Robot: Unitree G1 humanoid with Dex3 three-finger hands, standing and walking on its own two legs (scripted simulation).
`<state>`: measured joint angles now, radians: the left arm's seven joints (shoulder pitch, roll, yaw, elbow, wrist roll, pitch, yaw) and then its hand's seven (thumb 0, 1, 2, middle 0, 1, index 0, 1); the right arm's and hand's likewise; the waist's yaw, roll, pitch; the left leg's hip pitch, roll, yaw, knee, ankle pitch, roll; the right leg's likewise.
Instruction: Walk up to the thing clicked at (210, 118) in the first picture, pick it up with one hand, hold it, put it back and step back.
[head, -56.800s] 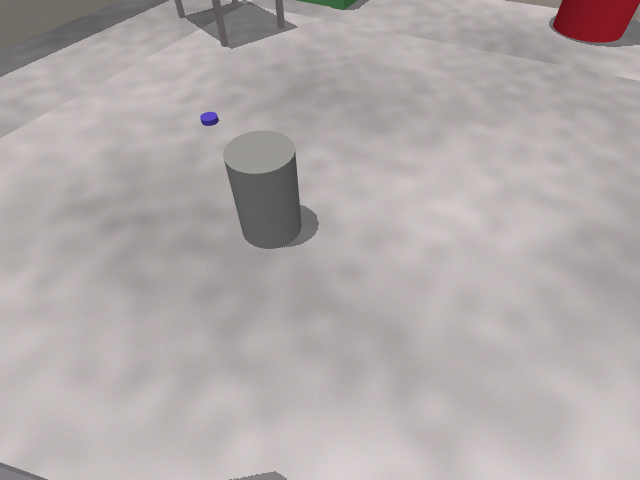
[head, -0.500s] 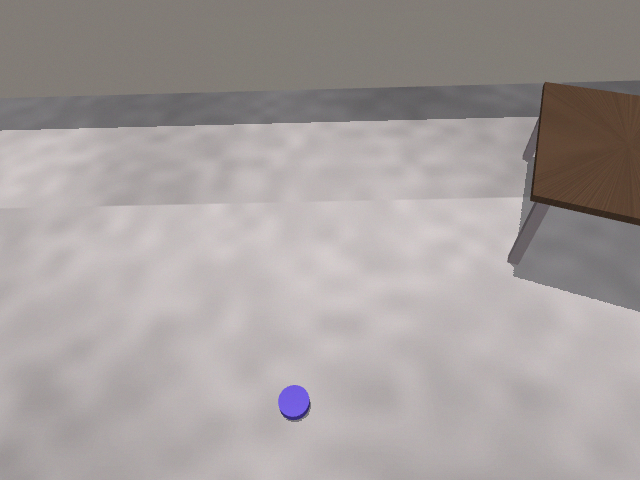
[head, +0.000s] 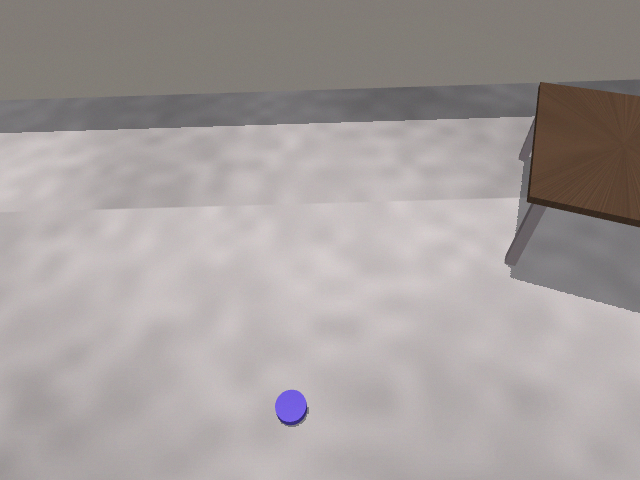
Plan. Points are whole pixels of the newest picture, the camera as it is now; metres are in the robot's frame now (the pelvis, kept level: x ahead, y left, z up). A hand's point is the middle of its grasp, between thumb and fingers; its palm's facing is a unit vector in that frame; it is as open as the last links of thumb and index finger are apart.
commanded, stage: stand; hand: left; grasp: from above
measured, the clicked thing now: (291, 407) +0.48 +0.15 -0.77
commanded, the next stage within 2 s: step back in 0.70 s
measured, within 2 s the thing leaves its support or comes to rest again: neither
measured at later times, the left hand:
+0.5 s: hand out of the picture +0.08 +0.24 -0.16, palm faces +0.00 -0.94 -0.34, open 7.3 cm
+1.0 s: hand out of the picture +0.09 +0.29 -0.18, palm faces -0.06 -0.92 -0.39, open 7.3 cm
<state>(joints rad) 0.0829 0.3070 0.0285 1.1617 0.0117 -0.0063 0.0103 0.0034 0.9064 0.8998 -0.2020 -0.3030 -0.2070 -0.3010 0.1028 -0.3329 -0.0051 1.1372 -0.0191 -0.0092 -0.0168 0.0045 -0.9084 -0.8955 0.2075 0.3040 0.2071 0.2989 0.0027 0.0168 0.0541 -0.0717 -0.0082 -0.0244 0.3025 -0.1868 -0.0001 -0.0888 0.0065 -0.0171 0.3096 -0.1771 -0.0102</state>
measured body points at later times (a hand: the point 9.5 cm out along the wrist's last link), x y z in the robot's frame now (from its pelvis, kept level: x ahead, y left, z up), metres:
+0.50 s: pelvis +0.00 +0.00 +0.00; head +0.01 -0.01 +0.45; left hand +0.08 +0.29 -0.13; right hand +0.07 -0.30 -0.14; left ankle -0.01 +0.12 -0.75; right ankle +0.00 -0.11 -0.75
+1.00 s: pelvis -0.05 +0.02 -0.03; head +0.01 +0.03 +0.41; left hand +0.09 +0.34 -0.15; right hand +0.04 -0.31 -0.14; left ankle -0.02 +0.12 -0.75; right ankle +0.00 -0.11 -0.75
